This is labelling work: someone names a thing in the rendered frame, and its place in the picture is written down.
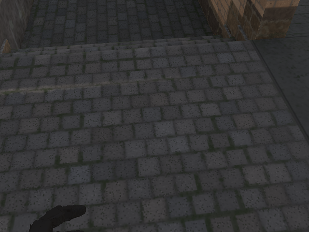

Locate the robot left hand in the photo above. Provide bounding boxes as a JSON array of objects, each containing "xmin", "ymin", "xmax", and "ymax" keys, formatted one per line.
[{"xmin": 29, "ymin": 205, "xmax": 86, "ymax": 232}]

